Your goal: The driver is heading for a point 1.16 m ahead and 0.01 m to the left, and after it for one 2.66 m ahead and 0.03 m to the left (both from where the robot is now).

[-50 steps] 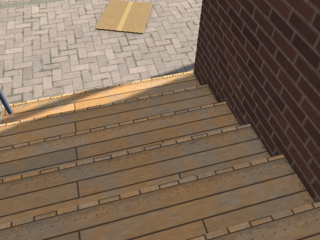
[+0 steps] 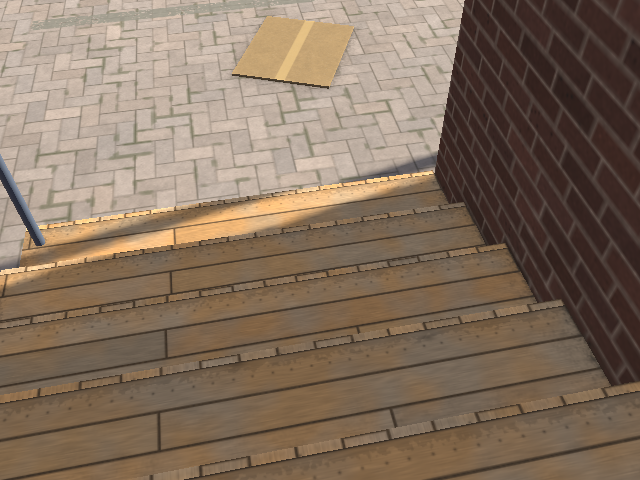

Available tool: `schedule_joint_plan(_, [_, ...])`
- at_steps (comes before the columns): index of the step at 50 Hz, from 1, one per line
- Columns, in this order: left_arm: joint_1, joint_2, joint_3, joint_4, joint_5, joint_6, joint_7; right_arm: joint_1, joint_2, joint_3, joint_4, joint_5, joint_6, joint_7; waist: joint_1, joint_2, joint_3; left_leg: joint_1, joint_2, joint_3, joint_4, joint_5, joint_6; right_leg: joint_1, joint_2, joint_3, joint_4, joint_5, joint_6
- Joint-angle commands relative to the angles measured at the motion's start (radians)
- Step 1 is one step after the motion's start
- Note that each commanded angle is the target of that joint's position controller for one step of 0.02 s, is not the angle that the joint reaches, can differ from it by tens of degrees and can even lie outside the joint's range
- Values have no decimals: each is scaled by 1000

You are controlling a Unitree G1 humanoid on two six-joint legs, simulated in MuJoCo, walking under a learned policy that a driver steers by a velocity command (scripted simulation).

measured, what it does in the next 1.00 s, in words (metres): walks ahead: left foot, then right foot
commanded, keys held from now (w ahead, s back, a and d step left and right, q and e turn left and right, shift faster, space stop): w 1.00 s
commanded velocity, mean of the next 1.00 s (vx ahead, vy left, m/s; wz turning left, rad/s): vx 0.34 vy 0.00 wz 0.00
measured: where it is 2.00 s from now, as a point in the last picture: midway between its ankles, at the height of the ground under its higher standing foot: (387, 422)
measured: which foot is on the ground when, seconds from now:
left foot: down 0.00-0.06, up 0.08-0.28, down 0.30-0.68, up 0.70-1.00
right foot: down 0.00-0.24, up 0.26-0.66, down 0.68-1.00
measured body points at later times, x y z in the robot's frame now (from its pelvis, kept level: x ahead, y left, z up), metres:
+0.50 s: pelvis +0.00 +0.01 +0.00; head -0.01 +0.02 +0.45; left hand +0.16 +0.22 -0.12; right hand -0.28 -0.10 -0.09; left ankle -0.07 +0.15 -0.72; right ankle +0.10 -0.15 -0.54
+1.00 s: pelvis +0.18 -0.07 +0.01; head +0.18 -0.07 +0.46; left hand +0.09 +0.14 -0.13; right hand +0.36 -0.29 -0.10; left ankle +0.40 +0.07 -0.65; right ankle +0.09 -0.16 -0.72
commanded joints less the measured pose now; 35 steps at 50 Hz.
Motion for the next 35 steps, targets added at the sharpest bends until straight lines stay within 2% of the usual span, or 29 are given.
schedule_joint_plan(1, [47, 91, 18, -71, 10, -6, -13, -19, -92, -16, -92, -12, 12, 8, 20, -34, -84, -112, 50, -96, -108, -16, 103, 83, -58, 111, -134, -65, -54])
schedule_joint_plan(2, [83, 120, 24, -70, 18, -3, -13, -37, -77, -11, -108, -18, 13, 12, 44, -112, -61, -213, -15, -36, -59, -193, 81, 107, -108, 212, -258, -299, -65])
schedule_joint_plan(3, [465, 195, 67, 45, -4, -37, 23, 202, -116, -38, -39, -16, -36, -2, 91, -189, 217, -528, -83, 7, 11, -485, 84, 85, -184, 376, -423, -664, -171])
schedule_joint_plan(4, [690, 220, 81, 142, 23, -72, 50, 283, -95, -32, 16, -34, -66, -8, 182, -308, 87, -537, -156, 14, 404, -440, -1, 280, -384, 627, -549, -723, -247])
schedule_joint_plan(5, [713, 211, 80, 131, 57, -106, 56, 244, -80, -30, 18, -41, -88, -11, 203, -269, 48, -636, -136, -171, 628, -361, -6, 315, -400, 717, -538, -714, -240])
schedule_joint_plan(6, [562, 188, 74, 116, 57, -127, 39, 247, -56, -15, 25, -42, -107, -1, 121, -193, 22, -616, -103, -164, 729, -274, -5, 212, -380, 629, -518, -680, -177])
schedule_joint_plan(8, [88, 194, 84, 5, 3, -165, 11, 439, -46, -2, 75, -35, -105, 49, -138, -91, -79, -58, -79, 17, 657, -192, 3, -271, -225, 267, -570, -488, -47])
schedule_joint_plan(9, [-72, 251, 102, -57, 2, -171, 13, 566, -66, -14, 134, -35, -107, 78, -218, -79, -80, 227, -69, 41, 512, -125, -3, -453, -141, 142, -603, -455, 41])
schedule_joint_plan(11, [-167, 252, 111, -118, 4, -173, 40, 918, -39, -18, 298, -65, -126, 106, -290, -54, -2, 460, -86, 90, 289, -11, -38, -579, -21, -50, -493, -492, 99])
schedule_joint_plan(12, [-275, 212, 97, -174, 27, -180, 43, 1125, -11, -15, 391, -83, -146, 110, -377, 26, 15, 673, -47, 41, 174, 49, -44, -709, 28, -118, -288, -468, 124])
schedule_joint_plan(13, [-344, 86, 52, -210, 44, -187, 28, 1215, 3, -8, 443, -119, -168, 113, -449, 139, 67, 788, 52, -126, 6, 101, -21, -859, 64, -55, 53, -420, 75])
schedule_joint_plan(14, [-246, -6, 42, -184, 32, -182, 34, 1237, 23, 9, 455, -184, -175, 120, -441, 135, 154, 624, -2, -250, -5, 52, 53, -887, 209, 232, 320, -394, -66])
schedule_joint_plan(15, [-1, -91, 27, -110, 31, -168, 39, 1270, -25, 10, 451, -193, -162, 122, -328, 90, 149, 600, 117, -566, -92, -48, 197, -984, 304, 490, 510, -294, -121])
schedule_joint_plan(16, [287, -58, 60, -45, 31, -157, 40, 1085, -50, 27, 343, -132, -146, 130, -98, 116, 94, 452, 181, -701, -149, 324, 306, -883, 313, 479, 689, -284, -118])
schedule_joint_plan(17, [437, -30, 49, -59, 51, -117, -25, 736, -98, 15, 230, -70, -149, 131, 42, 461, 239, 185, 374, -1222, -556, -421, 525, -1097, 149, 477, 655, -157, -22])
schedule_joint_plan(18, [336, 38, 46, -46, 52, -92, -37, 479, -103, 10, 156, -12, -152, 109, 33, 221, 305, 51, 385, -1293, -626, -665, 505, -1169, 89, 376, 827, 29, 39])
schedule_joint_plan(19, [308, 65, 35, -23, 35, -79, -26, 361, -84, 15, 126, -18, -157, 102, 61, 93, 246, -124, 332, -1123, -560, -499, 404, -1024, 49, 278, 1012, 188, 62])
schedule_joint_plan(20, [349, 79, 26, -17, 13, -76, -22, 333, -31, 34, 128, -49, -173, 104, 83, 111, 186, -311, 241, -908, -503, -348, 326, -847, 23, 255, 1150, 277, 67])
schedule_joint_plan(21, [382, 37, -5, -38, 32, -90, -27, 353, 12, 52, 157, -59, -193, 96, 80, 119, 187, -449, 137, -694, -441, -304, 268, -692, -15, 211, 1145, 294, 51])
schedule_joint_plan(22, [342, 60, -10, -69, 31, -102, -35, 381, -6, 59, 161, -51, -223, 74, 59, 76, 146, -523, 67, -534, -433, -286, 227, -526, -22, 130, 1105, 273, 61])
schedule_joint_plan(24, [259, 118, -4, -109, 5, -107, -45, 479, -106, 62, 190, -40, -269, 28, -1, 84, 98, -508, 55, -411, -474, -289, 168, -306, -49, 44, 922, 220, 117])
schedule_joint_plan(25, [204, 111, -12, -123, 6, -104, -47, 557, -126, 66, 219, -28, -272, 10, -51, 108, 90, -394, 57, -374, -492, -256, 148, -273, -60, 10, 747, 203, 145])
schedule_joint_plan(27, [-25, 74, -29, -170, 19, -98, -55, 697, -116, 69, 251, 6, -250, -4, -195, 175, 105, -61, 90, -332, -465, -189, 164, -332, -38, -41, 329, 170, 140])
schedule_joint_plan(30, [-199, 36, -40, -217, 44, -128, -71, 619, -120, 52, 209, -15, -206, 38, -216, 250, 120, 113, 201, -402, -482, -89, 250, -226, 26, -95, 22, -64, 5])
schedule_joint_plan(31, [-189, 19, -24, -227, -47, -101, -62, 639, -120, 26, 262, -1, -118, -4, -202, 133, 199, 189, 148, -366, -423, 165, 189, -190, 79, -109, -165, -202, 48])
schedule_joint_plan(32, [-82, 0, -25, -207, -51, -98, -48, 663, -114, 26, 271, -8, -87, -17, -165, 188, 183, 195, 164, -356, -355, 283, 173, -62, 95, -121, -224, -157, 49])
schedule_joint_plan(33, [72, 90, 7, -138, -2, -165, -52, 534, -181, 9, 196, -70, -142, 47, -64, 222, -34, 213, 205, -367, -202, 395, 209, 164, 20, -9, -244, 226, -38])
schedule_joint_plan(34, [217, 158, 44, -93, 34, -198, -46, 502, -99, 19, 182, -74, -179, 69, -10, 49, -206, 92, 117, -272, 68, 224, 147, 456, -88, 84, -207, 241, -95])
schedule_joint_plan(35, [517, 240, 67, -9, 76, -205, -48, 525, 110, 66, 95, -73, -217, 69, 25, -275, -418, -401, -94, -121, 407, -220, 55, 1006, -333, 498, -227, 322, -368])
